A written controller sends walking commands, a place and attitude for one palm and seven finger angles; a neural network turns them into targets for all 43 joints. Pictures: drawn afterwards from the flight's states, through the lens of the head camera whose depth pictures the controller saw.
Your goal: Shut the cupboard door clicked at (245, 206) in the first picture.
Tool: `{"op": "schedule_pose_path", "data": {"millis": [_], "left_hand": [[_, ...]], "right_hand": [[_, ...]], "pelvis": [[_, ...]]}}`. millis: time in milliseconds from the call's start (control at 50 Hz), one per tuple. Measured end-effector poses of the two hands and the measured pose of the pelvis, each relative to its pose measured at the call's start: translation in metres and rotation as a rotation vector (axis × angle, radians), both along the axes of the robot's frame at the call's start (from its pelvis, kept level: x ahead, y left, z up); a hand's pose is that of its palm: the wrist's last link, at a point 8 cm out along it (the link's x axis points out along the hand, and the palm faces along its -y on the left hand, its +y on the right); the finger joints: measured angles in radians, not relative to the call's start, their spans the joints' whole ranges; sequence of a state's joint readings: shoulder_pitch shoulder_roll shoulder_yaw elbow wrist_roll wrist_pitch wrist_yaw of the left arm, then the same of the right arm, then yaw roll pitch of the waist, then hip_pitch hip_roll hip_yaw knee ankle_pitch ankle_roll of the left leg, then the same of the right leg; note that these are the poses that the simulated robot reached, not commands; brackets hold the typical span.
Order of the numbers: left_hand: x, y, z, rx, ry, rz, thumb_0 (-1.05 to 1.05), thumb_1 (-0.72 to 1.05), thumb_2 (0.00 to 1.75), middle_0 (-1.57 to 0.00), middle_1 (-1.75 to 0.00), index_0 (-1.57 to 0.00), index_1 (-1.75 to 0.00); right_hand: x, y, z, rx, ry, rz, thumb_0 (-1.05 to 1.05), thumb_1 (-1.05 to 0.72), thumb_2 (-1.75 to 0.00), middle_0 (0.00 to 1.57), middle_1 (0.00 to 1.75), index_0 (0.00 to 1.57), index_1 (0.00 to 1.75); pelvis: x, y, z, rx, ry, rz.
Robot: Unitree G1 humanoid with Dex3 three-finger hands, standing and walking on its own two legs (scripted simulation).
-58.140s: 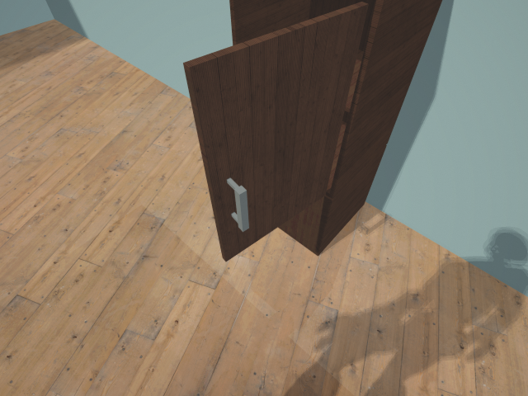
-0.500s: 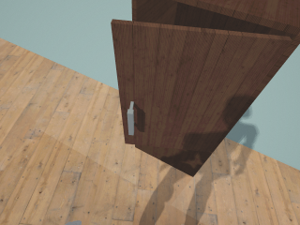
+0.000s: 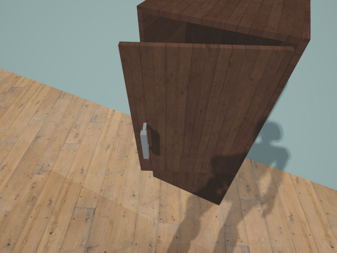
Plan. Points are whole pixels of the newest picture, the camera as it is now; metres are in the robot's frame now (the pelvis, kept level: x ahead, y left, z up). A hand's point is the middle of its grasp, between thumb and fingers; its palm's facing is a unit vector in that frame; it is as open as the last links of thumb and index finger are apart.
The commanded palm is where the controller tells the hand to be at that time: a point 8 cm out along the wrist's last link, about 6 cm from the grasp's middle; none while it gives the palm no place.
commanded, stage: come to a stop and stand still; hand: left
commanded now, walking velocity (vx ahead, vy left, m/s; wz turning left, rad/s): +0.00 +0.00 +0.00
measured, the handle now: (145, 141) +0.48 +0.11 -0.10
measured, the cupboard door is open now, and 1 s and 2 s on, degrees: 23 23 23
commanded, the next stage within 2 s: look again from close up in 0.22 s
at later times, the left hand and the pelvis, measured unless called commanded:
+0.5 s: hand out of the picture -0.01 +0.17 -0.18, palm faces +0.01 -0.98 -0.20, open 7.4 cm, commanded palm none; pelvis -0.01 +0.01 -0.01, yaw +1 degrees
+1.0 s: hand out of the picture +0.03 +0.21 -0.18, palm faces +0.01 -0.97 -0.23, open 7.4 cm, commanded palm none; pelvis +0.01 +0.02 -0.01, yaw +0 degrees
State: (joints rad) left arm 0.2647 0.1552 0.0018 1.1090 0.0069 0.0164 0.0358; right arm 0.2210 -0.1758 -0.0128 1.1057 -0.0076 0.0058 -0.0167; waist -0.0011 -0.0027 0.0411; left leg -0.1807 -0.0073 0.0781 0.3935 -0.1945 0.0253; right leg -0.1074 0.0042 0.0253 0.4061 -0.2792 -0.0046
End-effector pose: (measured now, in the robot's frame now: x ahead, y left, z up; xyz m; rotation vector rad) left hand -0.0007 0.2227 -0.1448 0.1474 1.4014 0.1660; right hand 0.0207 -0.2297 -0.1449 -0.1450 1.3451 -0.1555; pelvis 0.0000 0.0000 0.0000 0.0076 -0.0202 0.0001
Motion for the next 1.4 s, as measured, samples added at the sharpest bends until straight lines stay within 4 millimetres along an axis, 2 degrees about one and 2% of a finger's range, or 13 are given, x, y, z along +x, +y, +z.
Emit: {"op": "schedule_pose_path", "data": {"millis": [180,320,400,520,680,820,940,1040,1140,1300,1400], "left_hand": [[-0.011,-0.017,-0.007,-0.043,0.023,-0.001,0.01,0.92,0.9,-0.2,-0.3,-0.2,-0.3],[-0.018,-0.023,-0.008,-0.058,0.047,0.005,0.01,0.91,0.9,-0.2,-0.3,-0.2,-0.3],[-0.02,-0.018,-0.008,-0.037,0.025,-0.017,0.01,0.91,0.9,-0.2,-0.3,-0.2,-0.3],[-0.012,0.003,-0.006,0.004,-0.012,-0.012,0.01,0.91,0.9,-0.2,-0.3,-0.2,-0.3],[0.005,0.023,-0.002,0.035,-0.052,-0.012,0.01,0.91,0.9,-0.2,-0.3,-0.2,-0.3],[0.017,0.031,-0.003,0.033,-0.063,-0.025,0.01,0.91,0.9,-0.2,-0.3,-0.2,-0.3],[0.026,0.036,-0.004,0.032,-0.072,-0.032,0.01,0.91,0.9,-0.2,-0.3,-0.2,-0.3],[0.028,0.034,-0.007,0.025,-0.059,-0.035,0.01,0.91,0.9,-0.2,-0.3,-0.2,-0.3],[0.024,0.025,-0.011,0.014,-0.022,-0.046,0.01,0.91,0.9,-0.2,-0.3,-0.2,-0.3],[0.019,-0.007,-0.01,0.011,-0.005,-0.04,0.01,0.91,0.9,-0.2,-0.3,-0.2,-0.3],[0.01,-0.029,-0.012,-0.018,0.008,-0.005,0.01,0.91,0.9,-0.2,-0.3,-0.2,-0.3]], "right_hand": [[-0.059,-0.004,0.007,-0.019,0.139,-0.036,0.01,-0.91,-0.9,0.2,0.3,0.2,0.3],[-0.077,0.006,0.007,-0.001,0.182,-0.053,0.01,-0.91,-0.9,0.2,0.3,0.2,0.3],[-0.067,0.014,-0.002,0.023,0.14,-0.03,0.01,-0.91,-0.9,0.2,0.3,0.2,0.3],[-0.035,0.028,-0.014,0.045,0.048,0.015,0.02,-0.92,-0.9,0.2,0.3,0.2,0.3],[-0.001,0.021,-0.011,0.015,-0.027,0.039,0.03,-0.93,-0.9,0.2,0.3,0.2,0.3],[0.028,0.013,-0.001,-0.019,-0.082,0.057,0.01,-0.92,-0.9,0.2,0.3,0.2,0.3],[0.044,0.005,0.006,-0.049,-0.104,0.069,0.01,-0.91,-0.9,0.2,0.3,0.2,0.3],[0.047,0.004,0.008,-0.06,-0.103,0.064,0.01,-0.91,-0.9,0.2,0.3,0.2,0.3],[0.038,0.0,0.003,-0.056,-0.081,0.036,0.01,-0.91,-0.9,0.2,0.3,0.2,0.3],[0.007,-0.03,-0.01,-0.046,0.01,-0.02,0.01,-0.91,-0.9,0.2,0.3,0.2,0.3],[0.01,-0.04,-0.001,-0.06,0.044,-0.015,0.01,-0.91,-0.9,0.2,0.3,0.2,0.3]], "pelvis": [[-0.005,-0.007,0.002,-0.004,-0.007,-0.001],[-0.005,-0.007,0.002,-0.006,-0.003,-0.001],[-0.008,-0.001,-0.003,-0.026,0.01,0.007],[-0.006,0.009,-0.009,-0.018,0.012,0.017],[0.002,0.017,-0.01,-0.004,0.014,0.007],[0.007,0.018,-0.008,-0.003,0.017,0.0],[0.009,0.018,-0.006,-0.004,0.015,-0.001],[0.011,0.016,-0.007,-0.003,0.018,-0.005],[0.01,0.007,-0.01,0.005,0.028,-0.027],[0.012,-0.021,-0.015,-0.016,0.039,-0.032],[0.017,-0.031,-0.01,-0.023,0.049,-0.022]]}}
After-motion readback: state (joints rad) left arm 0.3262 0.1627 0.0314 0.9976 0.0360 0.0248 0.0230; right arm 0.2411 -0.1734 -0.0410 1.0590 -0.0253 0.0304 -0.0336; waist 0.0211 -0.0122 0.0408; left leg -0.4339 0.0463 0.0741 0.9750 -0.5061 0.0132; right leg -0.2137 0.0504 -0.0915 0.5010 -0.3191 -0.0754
